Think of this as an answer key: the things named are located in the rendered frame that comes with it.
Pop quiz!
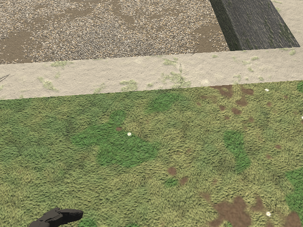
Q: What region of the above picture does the left robot hand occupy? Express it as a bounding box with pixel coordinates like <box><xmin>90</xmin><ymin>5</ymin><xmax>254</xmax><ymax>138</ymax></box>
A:
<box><xmin>27</xmin><ymin>207</ymin><xmax>83</xmax><ymax>227</ymax></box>

